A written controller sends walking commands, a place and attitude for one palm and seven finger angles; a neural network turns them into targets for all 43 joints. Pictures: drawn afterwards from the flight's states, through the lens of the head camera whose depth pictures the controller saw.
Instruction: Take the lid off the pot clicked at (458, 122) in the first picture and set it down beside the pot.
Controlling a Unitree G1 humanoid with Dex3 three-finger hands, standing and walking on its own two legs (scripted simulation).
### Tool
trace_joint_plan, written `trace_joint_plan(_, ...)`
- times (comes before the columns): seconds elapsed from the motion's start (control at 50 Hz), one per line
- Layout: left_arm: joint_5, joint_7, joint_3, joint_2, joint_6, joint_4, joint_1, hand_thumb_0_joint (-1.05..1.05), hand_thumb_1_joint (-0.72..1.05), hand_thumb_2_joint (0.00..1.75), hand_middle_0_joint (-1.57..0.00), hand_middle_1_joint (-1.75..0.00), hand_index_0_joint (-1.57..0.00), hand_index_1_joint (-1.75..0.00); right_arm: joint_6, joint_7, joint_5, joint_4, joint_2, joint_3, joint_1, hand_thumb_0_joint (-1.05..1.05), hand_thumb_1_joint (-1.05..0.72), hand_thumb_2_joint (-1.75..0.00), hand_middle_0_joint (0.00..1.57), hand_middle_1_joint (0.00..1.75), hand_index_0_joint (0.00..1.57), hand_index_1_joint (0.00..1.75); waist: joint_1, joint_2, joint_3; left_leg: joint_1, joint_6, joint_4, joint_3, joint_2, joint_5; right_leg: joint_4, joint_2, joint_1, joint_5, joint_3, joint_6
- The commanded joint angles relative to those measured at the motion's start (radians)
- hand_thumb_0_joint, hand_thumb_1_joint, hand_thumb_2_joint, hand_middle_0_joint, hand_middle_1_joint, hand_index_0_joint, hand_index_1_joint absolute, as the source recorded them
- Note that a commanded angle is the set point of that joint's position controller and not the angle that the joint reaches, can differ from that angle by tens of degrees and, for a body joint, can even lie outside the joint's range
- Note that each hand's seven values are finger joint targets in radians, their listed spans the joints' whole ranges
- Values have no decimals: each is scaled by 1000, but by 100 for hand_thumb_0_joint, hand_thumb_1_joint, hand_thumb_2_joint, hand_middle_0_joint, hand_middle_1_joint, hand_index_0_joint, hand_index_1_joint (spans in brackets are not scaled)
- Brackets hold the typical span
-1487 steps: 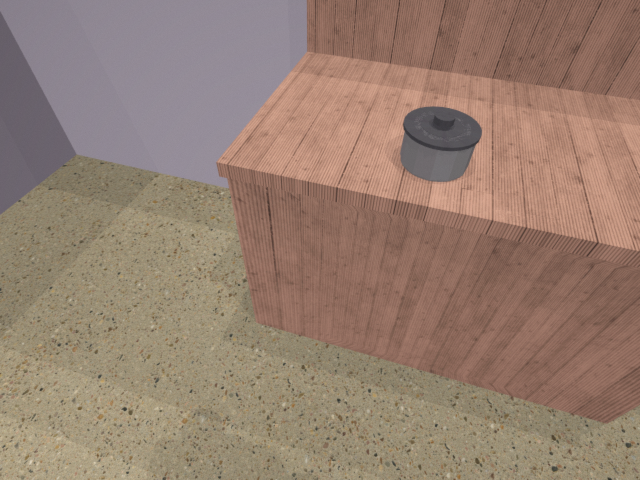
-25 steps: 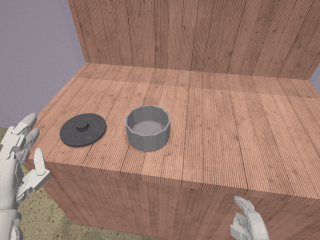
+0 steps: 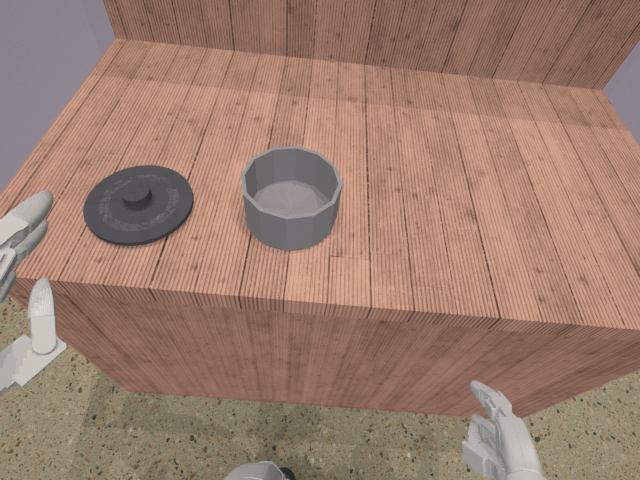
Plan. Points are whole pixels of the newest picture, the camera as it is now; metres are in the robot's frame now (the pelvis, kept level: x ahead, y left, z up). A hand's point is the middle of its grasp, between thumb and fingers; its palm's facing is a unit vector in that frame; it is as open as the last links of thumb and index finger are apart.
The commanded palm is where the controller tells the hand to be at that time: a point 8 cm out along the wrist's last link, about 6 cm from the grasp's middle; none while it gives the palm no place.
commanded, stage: step back with the hand held close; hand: left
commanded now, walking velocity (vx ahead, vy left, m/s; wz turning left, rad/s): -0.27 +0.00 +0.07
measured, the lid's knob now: (136, 194) +0.48 +0.33 +0.00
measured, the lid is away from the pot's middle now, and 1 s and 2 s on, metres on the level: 0.24 0.24 0.24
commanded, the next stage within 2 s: stop stepping back and stand still in 0.74 s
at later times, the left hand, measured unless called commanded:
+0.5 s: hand out of the picture +0.10 +0.23 +0.18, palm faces +0.36 -0.86 -0.37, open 7.4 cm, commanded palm +0.04 +0.29 +0.19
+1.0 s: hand out of the picture -0.01 +0.27 +0.17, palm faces +0.26 -0.90 -0.34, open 7.4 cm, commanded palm -0.06 +0.32 +0.19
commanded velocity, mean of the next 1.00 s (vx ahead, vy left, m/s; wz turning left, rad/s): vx -0.23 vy -0.01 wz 0.04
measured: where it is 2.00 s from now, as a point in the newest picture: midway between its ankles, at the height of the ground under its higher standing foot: outside the picture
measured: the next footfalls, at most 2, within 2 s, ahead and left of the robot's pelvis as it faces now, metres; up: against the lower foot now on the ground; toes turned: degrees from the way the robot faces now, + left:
right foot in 0.84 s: -0.25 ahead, -0.11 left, +0.00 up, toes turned -6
left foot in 1.04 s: -0.18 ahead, +0.14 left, +0.00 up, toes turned -3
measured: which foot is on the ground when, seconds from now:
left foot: down 0.00-0.84, up 0.86-1.00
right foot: down 0.00-0.52, up 0.54-0.82, down 0.84-1.00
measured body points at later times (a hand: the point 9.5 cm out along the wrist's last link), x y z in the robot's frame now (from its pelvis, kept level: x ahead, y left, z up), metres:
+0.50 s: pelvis -0.08 +0.00 -0.02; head -0.06 +0.05 +0.43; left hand +0.08 +0.28 +0.19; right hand +0.10 -0.24 -0.07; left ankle +0.06 +0.05 -0.72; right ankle -0.03 -0.14 -0.73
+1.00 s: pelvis -0.20 +0.05 -0.02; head -0.23 +0.11 +0.43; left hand -0.03 +0.32 +0.18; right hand -0.07 -0.19 -0.08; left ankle -0.20 +0.13 -0.67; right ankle -0.29 -0.10 -0.73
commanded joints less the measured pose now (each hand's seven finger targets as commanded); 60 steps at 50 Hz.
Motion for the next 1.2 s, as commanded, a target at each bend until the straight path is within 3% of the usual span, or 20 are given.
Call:
trace_joint_plan(0.0,-3,38,114,83,-67,-182,10,0,90,90,-20,-30,-20,-30,-73,-6,4,-129,-136,-59,-38,0,-90,-90,20,30,20,30,-14,173,-256,202,-11,-142,-285,287,313,-54,-28,5,24,1,-3)
trace_joint_plan(0.16,-3,28,108,73,-63,-77,26,0,90,90,-20,-30,-20,-30,-45,-18,24,-176,-148,-61,-64,0,-90,-90,20,30,20,30,-30,89,-148,-89,-53,-204,-265,202,-474,-115,-37,36,-52,-26,-40)
trace_joint_plan(0.4,17,71,69,102,-117,-218,-117,0,90,90,-20,-30,-20,-30,-90,-24,10,-108,-132,-62,-12,0,-90,-90,20,30,20,30,-67,-10,-143,103,-86,280,-210,80,-293,-267,-257,-311,-49,178,-144)
trace_joint_plan(0.46,15,71,81,103,-126,-202,-130,0,90,90,-20,-30,-20,-30,-85,-20,12,-108,-134,-60,-21,0,-90,-90,20,30,20,30,-77,22,-148,48,-62,138,-278,125,-308,-111,-173,-270,42,77,-101)
trace_joint_plan(0.52,17,70,123,124,-121,-198,-155,0,90,90,-20,-30,-20,-30,-103,-19,-2,-128,-134,-53,-58,0,-90,-90,20,30,20,30,-56,387,-123,-252,5,-375,-523,348,-522,549,81,-115,-215,-9,-15)
trace_joint_plan(0.58,-4,61,151,141,-130,-195,-202,0,90,90,-20,-30,-20,-30,-110,9,1,-105,-130,-74,-47,0,-90,-90,20,30,20,30,-43,257,-184,-282,-42,-363,-384,353,-436,779,101,-62,-180,34,-4)
trace_joint_plan(0.74,-32,29,135,128,-109,-258,-103,0,90,90,-20,-30,-20,-30,-110,37,-11,-111,-96,-60,-29,0,-90,-90,20,30,20,30,-4,291,-357,30,-158,-346,-258,252,-335,45,117,104,-192,-106,-59)
trace_joint_plan(0.78,-25,15,123,128,-128,-259,-126,0,90,90,-20,-30,-20,-30,-106,40,-23,-82,-85,-60,-15,0,-90,-90,20,30,20,30,-5,220,-419,143,-201,-118,-184,183,-220,-226,49,138,-89,-78,-108)
trace_joint_plan(0.8,-14,13,123,157,-148,-268,-147,0,90,90,-20,-30,-20,-30,-98,31,-10,-64,-79,-64,6,0,-90,-90,20,30,20,30,-26,32,-412,278,-220,228,-63,76,-160,-382,-84,-15,43,5,-139)
trace_joint_plan(0.82,151,-84,-294,-120,94,698,-281,0,90,90,-20,-30,-20,-30,-60,26,-6,111,-252,-150,63,0,-90,-90,20,30,20,30,-150,-272,-331,41,-161,938,-267,50,-382,-276,-456,-75,563,215,-203)
trace_joint_plan(0.84,-38,-11,98,87,-72,-287,-306,0,90,90,-20,-30,-20,-30,-75,26,46,-79,-52,-88,35,0,-90,-90,20,30,20,30,-56,-166,-268,164,-174,962,-196,-53,-423,-321,-348,-337,403,47,-219)
trace_joint_plan(0.88,17,-16,139,197,-93,-231,-227,0,90,90,-20,-30,-20,-30,-50,3,40,-158,-80,-61,-111,0,-90,-90,20,30,20,30,-63,-254,-118,-107,-130,973,-216,16,-248,-231,-283,-244,413,96,-232)
trace_joint_plan(0.94,6,1,90,136,-71,-256,-226,0,90,90,-20,-30,-20,-30,-9,-14,37,-178,-47,1,-159,0,-90,-90,20,30,20,30,-76,28,107,-169,-96,498,-175,87,-278,-164,-243,-193,295,67,-159)
trace_joint_plan(1.0,16,40,116,122,-108,-178,-180,0,90,90,-20,-30,-20,-30,-96,-12,38,-133,-89,-16,-41,0,-90,-90,20,30,20,30,-65,235,18,3,-75,-217,-143,64,108,197,-62,0,407,-39,-77)
trace_joint_plan(1.04,27,47,142,141,-142,-233,-201,0,90,90,-20,-30,-20,-30,-125,8,28,-139,-110,-62,-16,0,-90,-90,20,30,20,30,-54,348,-141,361,15,-79,-392,289,648,473,58,-304,-145,1,-34)
trace_joint_plan(1.06,36,40,177,173,-139,-212,-154,0,90,90,-20,-30,-20,-30,-125,21,5,-120,-103,-66,7,0,-90,-90,20,30,20,30,-57,259,-291,357,39,-24,-390,257,614,518,81,-270,-201,32,-31)
trace_joint_plan(1.08,0,26,167,177,-131,-293,-184,0,90,90,-20,-30,-20,-30,-133,30,-4,-135,-95,-63,-40,0,-90,-90,20,30,20,30,-79,387,-234,223,5,-149,-644,302,384,593,78,-306,-200,73,-8)
trace_joint_plan(1.1,-1,21,211,199,-134,-305,-161,0,90,90,-20,-30,-20,-30,-138,44,-14,-116,-102,-77,-49,0,-90,-90,20,30,20,30,-71,309,-215,104,-12,-217,-670,319,149,672,65,-257,-115,123,-12)
trace_joint_plan(1.14,3,25,186,161,-137,-307,-32,0,90,90,-20,-30,-20,-30,-121,69,16,-123,-102,-82,-35,0,-90,-90,20,30,20,30,-49,145,-236,40,4,-245,-514,290,-223,709,67,-239,-20,73,-19)
trace_joint_plan(1.18,4,28,165,119,-116,-269,110,0,90,90,-20,-30,-20,-30,-99,77,21,-122,-94,-70,-36,0,-90,-90,20,30,20,30,-44,223,-181,-54,-24,-302,-384,235,-412,638,73,-231,50,-4,-20)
